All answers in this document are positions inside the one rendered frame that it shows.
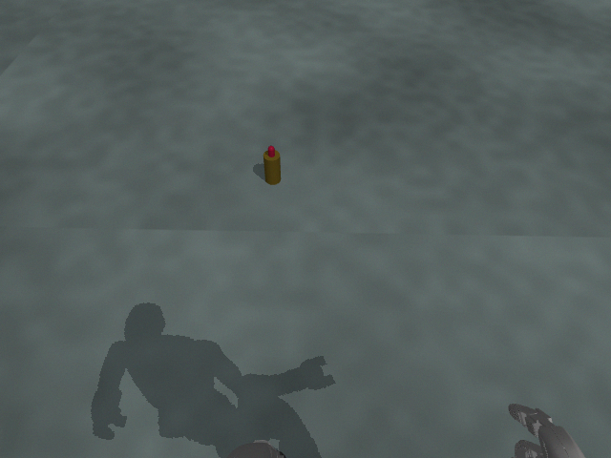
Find bottle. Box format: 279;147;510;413
263;146;281;185

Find right robot hand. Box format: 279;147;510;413
508;404;585;458

